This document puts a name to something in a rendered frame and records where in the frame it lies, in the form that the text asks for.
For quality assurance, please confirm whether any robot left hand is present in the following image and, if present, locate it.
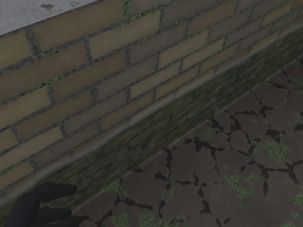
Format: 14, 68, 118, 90
4, 182, 81, 227

